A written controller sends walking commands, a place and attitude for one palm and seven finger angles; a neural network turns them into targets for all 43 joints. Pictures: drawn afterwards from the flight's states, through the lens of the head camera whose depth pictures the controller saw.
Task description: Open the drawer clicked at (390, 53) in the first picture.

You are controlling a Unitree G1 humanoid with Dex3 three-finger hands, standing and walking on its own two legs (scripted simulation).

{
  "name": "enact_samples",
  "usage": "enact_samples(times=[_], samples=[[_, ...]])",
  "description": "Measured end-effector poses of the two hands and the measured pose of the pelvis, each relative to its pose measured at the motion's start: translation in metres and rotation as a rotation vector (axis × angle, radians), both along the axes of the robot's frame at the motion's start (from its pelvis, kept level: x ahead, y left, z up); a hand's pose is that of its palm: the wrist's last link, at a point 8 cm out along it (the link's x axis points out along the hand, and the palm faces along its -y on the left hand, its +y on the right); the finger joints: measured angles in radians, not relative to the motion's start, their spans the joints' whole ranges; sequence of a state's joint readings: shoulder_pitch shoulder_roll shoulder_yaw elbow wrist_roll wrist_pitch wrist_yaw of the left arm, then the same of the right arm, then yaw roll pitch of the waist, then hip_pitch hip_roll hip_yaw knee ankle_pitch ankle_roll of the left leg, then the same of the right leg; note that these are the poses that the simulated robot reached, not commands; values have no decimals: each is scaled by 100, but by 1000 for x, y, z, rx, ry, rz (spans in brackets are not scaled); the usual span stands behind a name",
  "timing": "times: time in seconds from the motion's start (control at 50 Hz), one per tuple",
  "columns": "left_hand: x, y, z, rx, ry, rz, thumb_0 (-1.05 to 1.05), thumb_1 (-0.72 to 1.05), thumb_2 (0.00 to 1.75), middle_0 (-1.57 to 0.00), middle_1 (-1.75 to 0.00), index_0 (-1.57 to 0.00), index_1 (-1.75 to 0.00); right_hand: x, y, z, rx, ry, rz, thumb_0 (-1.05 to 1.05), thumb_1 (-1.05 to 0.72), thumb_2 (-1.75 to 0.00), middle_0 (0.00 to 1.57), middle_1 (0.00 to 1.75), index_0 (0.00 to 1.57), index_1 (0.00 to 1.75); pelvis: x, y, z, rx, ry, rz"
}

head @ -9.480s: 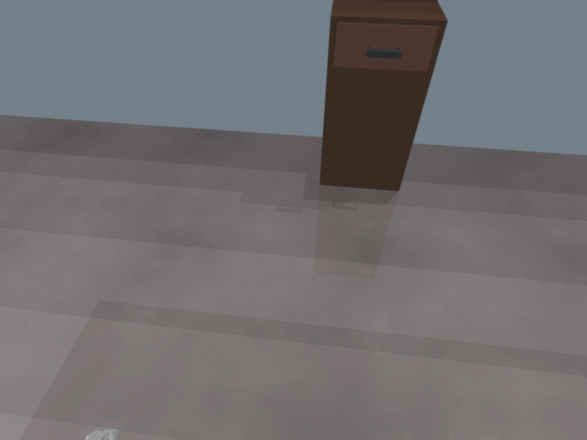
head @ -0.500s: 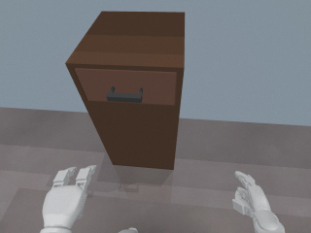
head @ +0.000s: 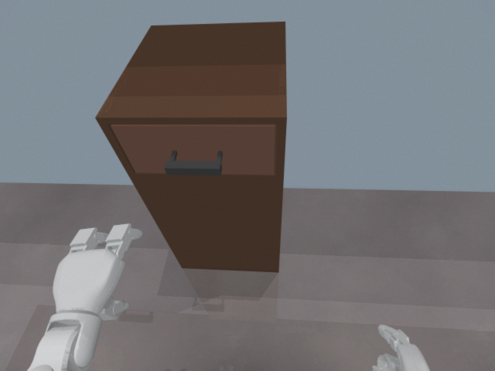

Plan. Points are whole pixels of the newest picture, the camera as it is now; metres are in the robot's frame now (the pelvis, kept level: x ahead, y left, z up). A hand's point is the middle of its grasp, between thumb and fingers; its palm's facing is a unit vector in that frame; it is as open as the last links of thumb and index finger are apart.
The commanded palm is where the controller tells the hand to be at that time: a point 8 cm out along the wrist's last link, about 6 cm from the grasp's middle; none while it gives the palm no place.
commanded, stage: raise the hand with hooked fingers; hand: left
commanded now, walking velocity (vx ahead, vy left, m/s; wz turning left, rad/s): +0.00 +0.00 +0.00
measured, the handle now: (195, 161) +0.55 +0.18 -0.03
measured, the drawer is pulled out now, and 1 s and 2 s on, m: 0.00 0.00 0.00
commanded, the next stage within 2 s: move the hooked fingers above the handle in 0.96 s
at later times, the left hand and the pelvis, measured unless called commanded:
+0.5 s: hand (89, 228) +0.29 +0.27 +0.09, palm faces +0.06 -0.08 -0.99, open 13.8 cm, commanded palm +0.27 +0.27 +0.15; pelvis +0.00 +0.03 +0.02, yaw +1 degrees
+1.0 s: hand (94, 226) +0.29 +0.26 +0.10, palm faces +0.07 -0.08 -0.99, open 13.9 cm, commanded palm +0.27 +0.27 +0.15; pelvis -0.01 +0.02 +0.02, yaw +1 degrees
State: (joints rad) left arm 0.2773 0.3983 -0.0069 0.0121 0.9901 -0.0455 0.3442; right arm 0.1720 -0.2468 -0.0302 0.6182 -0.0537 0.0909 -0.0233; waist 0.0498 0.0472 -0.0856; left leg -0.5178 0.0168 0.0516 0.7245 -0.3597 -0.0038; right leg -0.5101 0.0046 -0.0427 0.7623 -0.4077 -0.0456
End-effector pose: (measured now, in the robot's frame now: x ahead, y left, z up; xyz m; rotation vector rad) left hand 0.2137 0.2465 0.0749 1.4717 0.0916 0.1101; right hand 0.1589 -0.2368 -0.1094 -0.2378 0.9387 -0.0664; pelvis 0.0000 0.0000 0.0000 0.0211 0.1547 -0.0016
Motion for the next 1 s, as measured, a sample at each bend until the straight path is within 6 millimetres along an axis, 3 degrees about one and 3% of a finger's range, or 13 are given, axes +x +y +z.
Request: enact_samples(times=[0.14, 0.34, 0.5, 0.66, 0.82, 1.0], samples=[[17, 12, 15, 1, -66, 22, 0, -17, 44, -29, -98, -30, -98, 13, 3, 9, -14, -31, -19, 1, -91, -90, 20, 29, 20, 30, 2, 13, 2, -9, -18, 7], [44, 17, 48, 1, -69, -2, 0, -39, 34, -31, -113, -31, -113, 42, 45, 33, 58, -126, 21, 1, -91, -90, 20, 29, 20, 30, 3, 25, 12, -15, -72, 4], [56, 26, 70, 14, -46, -16, 0, -47, 31, -31, -118, -32, -118, 39, 65, 37, 82, -106, 61, 1, -91, -90, 20, 30, 20, 30, 0, 29, 19, -20, -100, 14], [66, 30, 85, 18, -38, -49, 0, -49, 30, -32, -119, -32, -119, 17, 57, 30, 72, -42, 38, 1, -91, -90, 20, 30, 20, 30, -5, 31, 22, -21, -109, 17], [58, 22, 73, -1, -3, -92, 0, -49, 30, -31, -120, -32, -120, -5, 38, 25, 42, 7, 4, 1, -91, -90, 20, 30, 20, 30, -8, 29, 23, -19, -104, 10], [56, 18, 75, 16, -54, -70, 0, -49, 30, -32, -120, -32, -120, -6, 29, 22, 41, 7, -15, 1, -91, -90, 20, 29, 20, 30, -11, 23, 23, -14, -102, 11]])
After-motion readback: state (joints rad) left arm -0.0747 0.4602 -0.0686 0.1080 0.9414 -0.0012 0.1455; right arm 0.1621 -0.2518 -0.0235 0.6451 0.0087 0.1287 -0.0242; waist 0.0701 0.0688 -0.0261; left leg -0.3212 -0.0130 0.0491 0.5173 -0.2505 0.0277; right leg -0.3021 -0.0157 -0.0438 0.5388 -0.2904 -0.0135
